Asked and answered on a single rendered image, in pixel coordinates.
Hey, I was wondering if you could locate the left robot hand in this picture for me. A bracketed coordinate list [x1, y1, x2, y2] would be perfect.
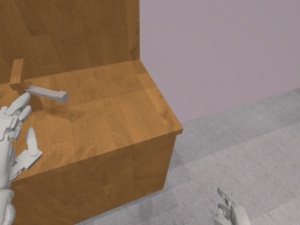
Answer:
[0, 92, 42, 190]

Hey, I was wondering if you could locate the counter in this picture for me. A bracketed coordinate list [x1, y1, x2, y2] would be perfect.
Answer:
[0, 0, 184, 225]

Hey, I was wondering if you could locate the tap lever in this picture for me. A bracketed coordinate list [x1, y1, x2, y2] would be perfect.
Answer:
[25, 84, 69, 104]

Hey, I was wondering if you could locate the right robot hand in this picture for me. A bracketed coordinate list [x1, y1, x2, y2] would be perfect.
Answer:
[215, 187, 251, 225]

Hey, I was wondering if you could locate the robot left forearm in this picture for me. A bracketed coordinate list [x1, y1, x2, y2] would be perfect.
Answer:
[0, 189, 16, 225]

